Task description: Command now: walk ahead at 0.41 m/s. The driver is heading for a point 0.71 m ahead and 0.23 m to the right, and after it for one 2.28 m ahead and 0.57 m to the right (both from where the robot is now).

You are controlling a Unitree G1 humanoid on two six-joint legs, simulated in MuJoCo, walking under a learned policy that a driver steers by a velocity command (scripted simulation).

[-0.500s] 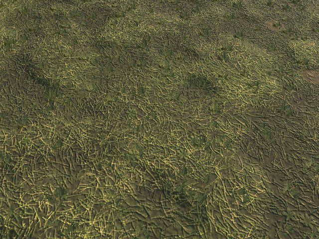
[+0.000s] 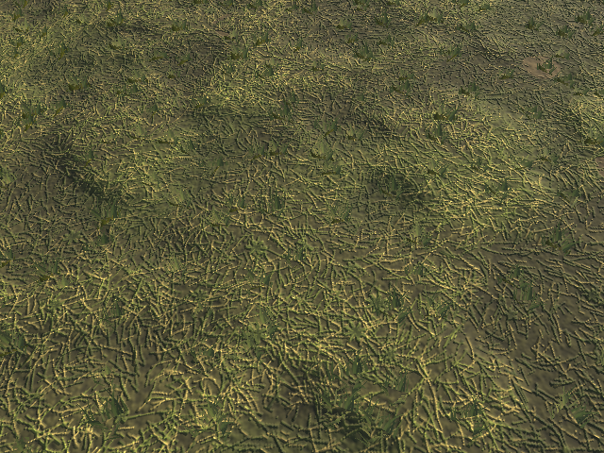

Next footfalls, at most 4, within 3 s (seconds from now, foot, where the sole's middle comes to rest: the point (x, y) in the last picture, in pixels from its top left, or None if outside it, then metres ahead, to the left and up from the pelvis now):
0.34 left None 0.38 0.15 -0.78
0.88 right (401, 419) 0.61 -0.14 -0.78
1.40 left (325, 366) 0.74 0.03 -0.78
1.72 right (408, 437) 0.57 -0.16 -0.78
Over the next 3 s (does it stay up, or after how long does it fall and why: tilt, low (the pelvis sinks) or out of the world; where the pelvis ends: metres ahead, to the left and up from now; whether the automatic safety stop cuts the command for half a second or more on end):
stays up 1.26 -0.23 0.00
